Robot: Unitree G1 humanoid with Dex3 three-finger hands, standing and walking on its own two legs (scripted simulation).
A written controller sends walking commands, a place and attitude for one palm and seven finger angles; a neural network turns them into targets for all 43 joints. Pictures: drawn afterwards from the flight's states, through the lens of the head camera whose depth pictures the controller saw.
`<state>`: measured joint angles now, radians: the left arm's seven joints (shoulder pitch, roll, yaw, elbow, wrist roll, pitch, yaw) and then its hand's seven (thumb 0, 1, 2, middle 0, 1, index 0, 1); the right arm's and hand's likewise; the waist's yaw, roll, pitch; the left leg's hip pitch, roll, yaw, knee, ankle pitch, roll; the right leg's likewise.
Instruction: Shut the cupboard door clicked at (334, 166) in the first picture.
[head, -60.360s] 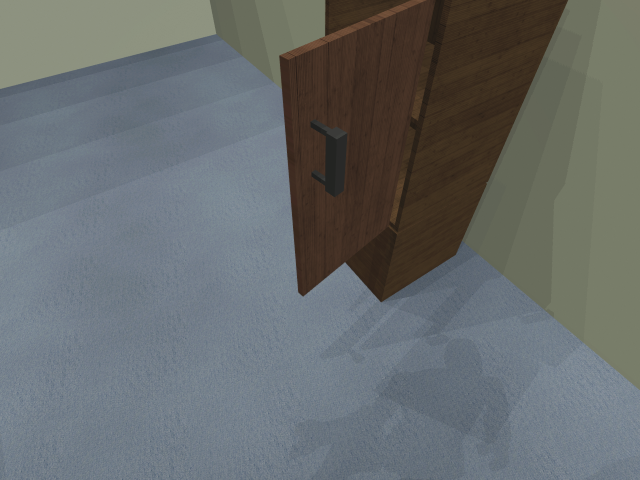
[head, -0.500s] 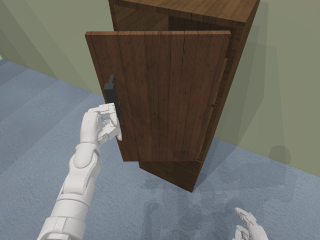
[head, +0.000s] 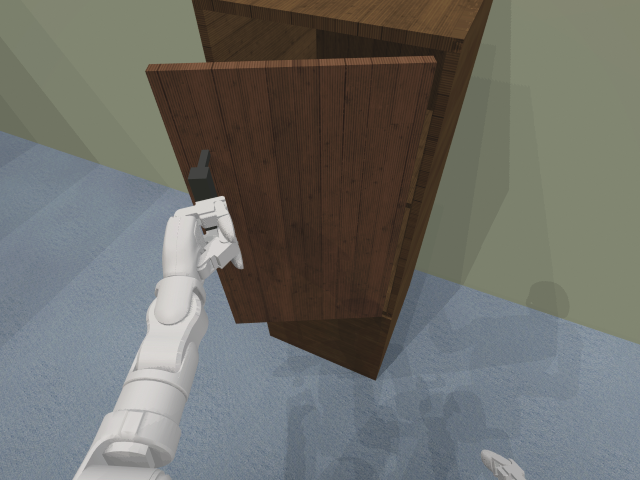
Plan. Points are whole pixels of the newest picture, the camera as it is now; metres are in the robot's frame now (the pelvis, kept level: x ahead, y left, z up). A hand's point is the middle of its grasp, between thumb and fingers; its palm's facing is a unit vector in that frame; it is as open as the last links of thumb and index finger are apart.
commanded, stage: push the door shut along its arc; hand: left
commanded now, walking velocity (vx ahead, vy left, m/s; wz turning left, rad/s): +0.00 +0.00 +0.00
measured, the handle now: (211, 196) +0.47 +0.17 +0.10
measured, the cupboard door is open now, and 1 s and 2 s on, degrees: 27 8 0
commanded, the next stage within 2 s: pull the fist back off the door in 1.98 s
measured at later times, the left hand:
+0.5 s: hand (230, 220) +0.42 +0.13 +0.11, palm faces -0.01 -1.00 -0.03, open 3.1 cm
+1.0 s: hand (249, 184) +0.49 +0.12 +0.10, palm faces -0.14 -0.99 -0.01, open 3.1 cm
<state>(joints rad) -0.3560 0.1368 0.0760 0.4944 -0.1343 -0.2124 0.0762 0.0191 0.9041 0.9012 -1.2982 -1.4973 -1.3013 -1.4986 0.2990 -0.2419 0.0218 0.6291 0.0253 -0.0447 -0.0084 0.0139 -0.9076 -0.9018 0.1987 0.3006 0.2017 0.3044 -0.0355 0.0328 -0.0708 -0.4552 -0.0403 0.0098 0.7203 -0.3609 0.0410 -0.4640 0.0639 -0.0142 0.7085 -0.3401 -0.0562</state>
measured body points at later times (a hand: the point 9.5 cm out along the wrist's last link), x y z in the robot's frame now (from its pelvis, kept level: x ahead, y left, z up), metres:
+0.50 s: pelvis -0.01 -0.01 +0.00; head +0.03 -0.01 +0.45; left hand +0.41 +0.19 +0.11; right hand +0.10 -0.25 -0.12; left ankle +0.00 +0.09 -0.72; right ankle +0.01 -0.08 -0.72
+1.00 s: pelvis -0.01 +0.01 -0.02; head +0.08 +0.01 +0.43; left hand +0.50 +0.17 +0.11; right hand -0.01 -0.26 -0.13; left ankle +0.00 +0.09 -0.72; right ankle +0.01 -0.08 -0.72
